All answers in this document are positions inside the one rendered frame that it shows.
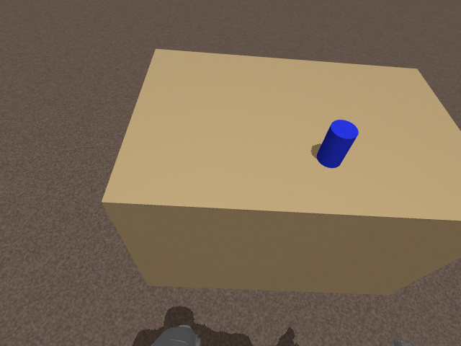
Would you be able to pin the can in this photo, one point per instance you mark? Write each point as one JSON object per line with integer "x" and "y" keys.
{"x": 336, "y": 144}

